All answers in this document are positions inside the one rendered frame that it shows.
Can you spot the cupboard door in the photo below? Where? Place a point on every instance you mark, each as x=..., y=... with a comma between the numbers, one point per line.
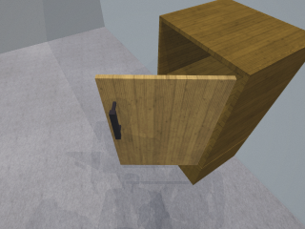
x=165, y=119

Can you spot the handle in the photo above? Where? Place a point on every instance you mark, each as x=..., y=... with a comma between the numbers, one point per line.
x=116, y=127

